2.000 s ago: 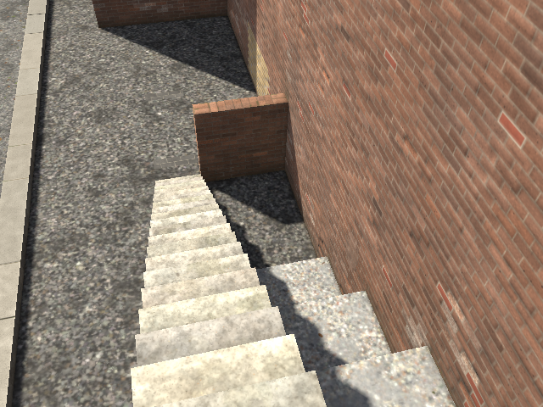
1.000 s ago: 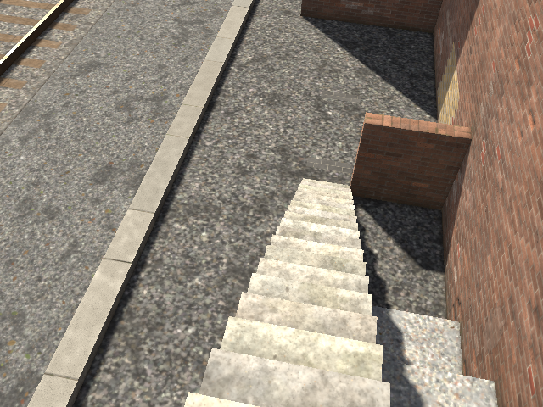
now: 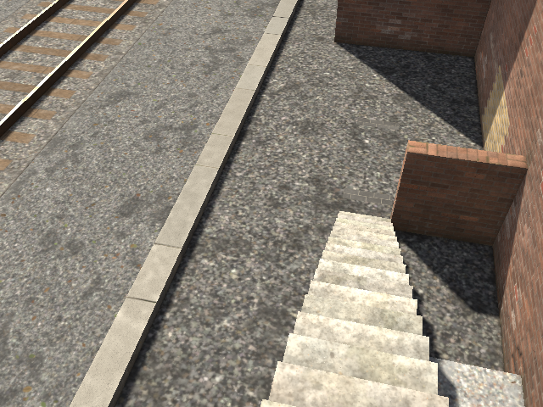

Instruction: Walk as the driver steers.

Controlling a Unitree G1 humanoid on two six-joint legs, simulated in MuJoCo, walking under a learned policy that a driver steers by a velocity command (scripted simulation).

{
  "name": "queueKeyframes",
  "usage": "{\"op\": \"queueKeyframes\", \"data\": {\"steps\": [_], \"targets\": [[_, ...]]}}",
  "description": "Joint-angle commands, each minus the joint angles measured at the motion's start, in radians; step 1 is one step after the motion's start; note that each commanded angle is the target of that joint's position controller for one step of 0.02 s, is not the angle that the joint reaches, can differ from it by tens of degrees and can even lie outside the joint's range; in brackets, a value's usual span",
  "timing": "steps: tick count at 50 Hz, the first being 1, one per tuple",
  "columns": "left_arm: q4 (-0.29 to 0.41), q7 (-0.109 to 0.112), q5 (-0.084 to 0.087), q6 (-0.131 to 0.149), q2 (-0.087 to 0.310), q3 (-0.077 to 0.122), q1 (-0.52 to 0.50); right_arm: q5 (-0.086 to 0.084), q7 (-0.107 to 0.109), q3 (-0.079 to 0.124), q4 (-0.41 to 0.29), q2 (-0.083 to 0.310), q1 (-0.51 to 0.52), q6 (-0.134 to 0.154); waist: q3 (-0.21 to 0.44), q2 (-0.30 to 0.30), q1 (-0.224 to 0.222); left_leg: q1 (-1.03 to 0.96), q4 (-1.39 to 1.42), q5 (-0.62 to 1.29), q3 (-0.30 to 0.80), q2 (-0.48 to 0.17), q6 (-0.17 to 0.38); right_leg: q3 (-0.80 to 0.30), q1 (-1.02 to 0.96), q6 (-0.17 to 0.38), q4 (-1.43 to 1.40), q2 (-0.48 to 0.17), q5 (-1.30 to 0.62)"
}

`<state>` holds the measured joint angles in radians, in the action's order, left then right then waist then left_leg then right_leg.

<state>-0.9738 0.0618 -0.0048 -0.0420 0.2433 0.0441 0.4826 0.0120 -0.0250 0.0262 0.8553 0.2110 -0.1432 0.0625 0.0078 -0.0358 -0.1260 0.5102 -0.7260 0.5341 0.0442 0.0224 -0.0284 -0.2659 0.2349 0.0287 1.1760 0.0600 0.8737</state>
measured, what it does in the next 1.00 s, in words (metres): walks backwards, turning right: left foot 0.19 m lower, then right foot 0.19 m higher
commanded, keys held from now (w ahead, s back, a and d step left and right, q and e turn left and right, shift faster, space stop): e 0.54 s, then w+e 0.02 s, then e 0.12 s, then q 0.32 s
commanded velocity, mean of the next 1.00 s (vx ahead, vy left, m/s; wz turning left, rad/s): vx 0.04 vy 0.00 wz -0.40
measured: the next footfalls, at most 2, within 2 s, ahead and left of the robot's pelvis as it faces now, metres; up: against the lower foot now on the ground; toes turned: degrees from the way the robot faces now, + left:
left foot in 0.10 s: +0.19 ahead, +0.14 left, -0.19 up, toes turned -1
right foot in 0.58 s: -0.09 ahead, -0.12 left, +0.00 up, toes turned -23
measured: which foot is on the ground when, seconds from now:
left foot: up 0.00-0.08, down 0.10-0.58, up 0.60-1.00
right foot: down 0.00-0.08, up 0.10-0.56, down 0.58-1.00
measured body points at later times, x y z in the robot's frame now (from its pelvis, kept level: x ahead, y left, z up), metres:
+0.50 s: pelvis -0.02 +0.00 -0.09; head -0.06 +0.02 +0.36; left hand +0.34 +0.09 -0.08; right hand -0.07 -0.29 -0.20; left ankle +0.15 +0.14 -0.83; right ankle -0.07 -0.10 -0.47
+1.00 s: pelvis -0.08 -0.08 +0.08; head -0.10 -0.11 +0.53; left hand +0.10 +0.10 -0.03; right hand -0.17 -0.33 -0.09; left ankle -0.08 +0.07 -0.54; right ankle -0.13 -0.10 -0.64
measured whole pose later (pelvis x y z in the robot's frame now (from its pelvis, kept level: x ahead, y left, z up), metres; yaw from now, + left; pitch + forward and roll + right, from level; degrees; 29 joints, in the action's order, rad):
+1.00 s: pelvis -0.08 -0.08 +0.08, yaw -24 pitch +0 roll +3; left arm -0.79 0.03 -0.01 0.03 0.19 -0.03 0.30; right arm 0.01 0.00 0.07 0.99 0.27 -0.26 -0.13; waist 0.04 0.04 0.04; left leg 0.52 -1.31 -0.35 0.08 0.13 -0.07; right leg 0.03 0.28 0.12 0.72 0.07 0.44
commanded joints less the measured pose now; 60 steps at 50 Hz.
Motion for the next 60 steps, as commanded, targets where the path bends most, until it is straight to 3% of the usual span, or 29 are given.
{"op": "queueKeyframes", "data": {"steps": [1,3,5,6,7,8,9,10,12,13,14,16,23,26,28,29,30,31,32,34,35,36,38,42,44,49,53,56,60], "targets": [[0.041,0.031,-0.032,0.016,0.162,0.039,0.042,-0.007,-0.002,0.011,-0.006,0.030,-0.109,0.002,-0.122,0.104,0.058,-0.275,0.594,0.053,-0.042,0.013,-0.050,-0.004,0.193,0.092,-0.055,0.052,-0.360],[0.048,0.017,-0.062,0.030,0.165,0.041,0.038,-0.031,0.024,0.049,0.011,0.100,-0.293,-0.026,-0.001,0.023,0.140,-0.515,0.608,-0.015,-0.027,-0.112,-0.038,-0.012,0.250,0.133,0.161,0.028,-0.295],[0.057,-0.017,-0.001,0.040,0.114,0.049,0.043,-0.015,0.027,0.038,0.002,0.104,-0.408,-0.042,0.136,0.033,0.219,-0.763,0.518,-0.019,-0.008,-0.185,-0.059,0.154,0.410,0.070,0.630,0.108,-0.013],[0.137,-0.016,0.054,0.037,0.017,0.036,0.055,0.024,-0.007,0.023,-0.001,0.182,-0.404,-0.040,0.172,0.220,0.148,-0.897,0.122,0.772,0.035,-0.314,-0.064,0.212,0.639,-0.002,0.933,0.103,0.187],[0.197,-0.013,0.093,0.043,-0.010,0.014,0.039,0.018,-0.022,0.051,0.019,0.264,-0.447,-0.048,0.274,0.343,0.148,-1.061,-0.053,1.148,0.142,-0.501,0.033,0.233,0.868,-0.052,1.075,0.045,0.162],[0.196,-0.006,0.070,0.053,0.053,0.022,-0.069,0.003,-0.024,0.056,-0.007,0.228,-0.451,-0.051,0.262,0.220,0.214,-0.954,0.019,0.959,0.143,-0.502,0.085,0.232,0.914,-0.061,1.069,0.031,-0.047],[0.251,-0.001,0.041,0.045,0.052,0.018,-0.210,0.042,-0.001,0.057,-0.055,0.256,-0.350,-0.039,0.280,0.289,0.241,-0.758,0.171,0.383,0.261,-0.561,0.286,0.238,0.908,-0.067,1.128,0.026,-0.191],[0.281,0.000,0.022,0.025,0.077,0.020,-0.297,0.069,0.006,0.043,-0.077,0.221,-0.271,-0.030,0.230,0.263,0.230,-0.564,0.262,0.132,0.277,-0.581,0.372,0.210,0.881,-0.069,1.154,0.013,-0.243],[0.322,-0.002,0.033,-0.035,0.109,0.029,-0.363,0.083,-0.001,0.026,-0.095,0.217,-0.177,-0.003,0.136,0.202,0.175,-0.264,0.416,-0.252,0.196,-0.552,0.363,0.224,0.769,-0.061,1.197,0.018,-0.300],[0.345,0.008,0.024,-0.062,0.097,0.024,-0.396,0.071,-0.005,0.035,-0.081,0.249,-0.176,0.010,0.099,0.204,0.173,-0.226,0.483,-0.436,0.180,-0.533,0.340,0.253,0.780,-0.060,1.282,0.012,-0.287],[0.350,-0.004,0.020,-0.092,0.115,0.034,-0.376,0.054,-0.016,0.032,-0.091,0.207,-0.122,0.012,0.065,0.155,0.155,-0.161,0.495,-0.675,0.148,-0.448,0.307,0.267,0.788,-0.069,1.282,0.023,-0.422],[0.387,-0.010,0.023,-0.111,0.084,0.026,-0.402,0.035,-0.010,0.021,-0.097,0.204,-0.128,0.015,0.045,0.149,0.147,-0.155,0.498,-0.742,0.104,-0.413,0.270,0.283,0.816,-0.074,1.377,0.042,-0.436],[0.535,-0.068,0.041,-0.111,0.093,-0.013,-0.571,0.027,0.008,0.043,-0.096,0.309,-0.205,0.001,0.027,0.154,0.216,-0.309,0.582,-0.833,-0.079,-0.433,0.179,0.324,0.756,-0.053,1.130,-0.032,-0.208],[0.499,-0.090,0.062,-0.096,0.086,-0.039,-0.419,0.031,-0.022,0.060,-0.131,0.384,-0.030,0.002,0.086,0.287,0.125,0.016,0.656,-0.824,-0.325,-0.368,0.034,0.404,0.170,0.057,0.675,-0.057,-0.020],[0.478,-0.085,0.050,-0.076,0.098,-0.040,-0.254,0.000,-0.026,0.081,-0.083,0.402,-0.084,-0.029,0.049,0.392,0.069,0.107,0.591,-0.891,-0.322,-0.370,0.016,0.294,-0.008,0.134,0.434,-0.028,0.241],[0.435,-0.102,0.054,-0.046,0.132,-0.035,-0.194,-0.019,-0.018,0.093,-0.059,0.339,-0.202,-0.088,-0.055,0.128,0.088,0.074,0.365,-1.213,-0.269,-0.313,0.011,0.194,0.077,0.193,-0.076,-0.005,0.488],[0.351,-0.116,0.043,-0.012,0.133,-0.035,-0.025,0.007,-0.029,0.067,-0.111,0.236,-0.128,-0.137,-0.272,-0.300,-0.016,0.602,-0.204,-1.596,-0.208,-0.237,-0.010,-0.206,0.040,0.286,-0.292,-0.097,0.278],[0.342,-0.075,0.118,-0.005,0.282,0.007,0.091,0.060,-0.046,0.082,-0.311,0.242,0.268,-0.143,-0.310,-0.516,-0.212,1.001,-0.424,-1.574,0.175,-0.051,-0.036,-0.848,0.064,0.277,-0.591,-0.272,-0.269],[0.295,-0.047,0.077,0.017,0.292,0.017,0.050,0.047,-0.016,0.068,-0.340,0.205,0.259,-0.101,-0.247,-0.382,-0.129,0.942,-0.490,-1.384,0.426,0.075,-0.031,-0.897,0.087,0.243,-0.721,-0.324,-0.419],[0.306,-0.026,0.008,-0.011,0.233,-0.002,-0.347,0.040,0.051,0.039,-0.200,0.143,-0.032,-0.076,-0.156,-0.320,0.224,0.518,-0.675,-1.024,0.324,0.153,-0.052,-0.515,0.416,0.121,-0.680,-0.201,-0.318],[0.304,-0.051,-0.032,0.000,0.165,-0.018,-0.450,0.012,0.057,0.070,-0.087,0.186,-0.160,-0.088,-0.110,-0.247,0.274,0.298,-0.757,-0.813,0.232,0.165,-0.051,-0.313,0.593,0.097,-0.613,-0.145,-0.310],[0.297,-0.073,-0.027,0.013,0.075,-0.044,-0.501,-0.016,0.060,0.101,-0.023,0.227,-0.223,-0.112,-0.084,-0.198,0.317,0.159,-0.850,-0.702,0.189,0.168,-0.069,-0.197,0.686,0.093,-0.599,-0.136,-0.285],[0.273,-0.072,0.001,0.031,-0.004,-0.070,-0.502,-0.040,0.043,0.107,0.014,0.228,-0.207,-0.149,-0.071,-0.087,0.314,0.122,-0.958,-0.674,0.154,0.157,-0.094,-0.123,0.672,0.121,-0.557,-0.170,-0.281],[0.220,-0.035,-0.003,0.081,0.082,-0.049,-0.237,-0.006,0.030,0.083,0.048,0.166,-0.112,-0.160,-0.010,0.067,0.203,0.185,-0.869,-0.654,0.101,0.158,-0.058,-0.008,0.292,0.121,-0.520,-0.203,-0.719],[0.195,-0.028,0.008,0.102,0.087,-0.044,-0.140,0.025,0.035,0.078,0.055,0.145,-0.057,-0.167,0.045,-0.011,0.161,0.252,-0.827,-0.684,0.117,0.134,-0.048,0.007,0.032,0.124,-0.512,-0.213,-0.953],[0.196,-0.023,-0.008,0.074,0.022,-0.060,-0.075,-0.003,0.021,0.047,0.058,0.121,-0.025,-0.187,0.051,-0.070,0.114,0.124,-0.482,-0.991,0.061,0.065,-0.037,0.101,-0.215,0.120,-0.623,-0.255,-1.557],[0.214,-0.028,-0.011,0.023,0.101,-0.034,-0.135,-0.019,0.018,0.025,0.009,0.119,-0.031,-0.178,-0.013,-0.110,0.105,-0.016,-0.104,-1.162,-0.032,0.051,-0.016,0.139,-0.215,0.091,-0.644,-0.235,-1.590],[0.241,-0.031,-0.008,0.012,0.137,-0.009,-0.179,-0.036,0.020,0.019,-0.025,0.114,-0.073,-0.160,0.067,-0.125,0.110,-0.046,-0.038,-1.049,-0.060,0.042,0.008,0.136,-0.272,0.126,-0.614,-0.251,-1.643],[0.308,-0.038,-0.010,-0.007,0.138,0.006,-0.279,-0.036,0.004,0.025,-0.073,0.123,-0.083,-0.147,0.109,-0.055,0.138,-0.137,0.103,-1.018,-0.070,0.050,0.057,0.133,-0.200,0.159,-0.632,-0.264,-1.176]]}}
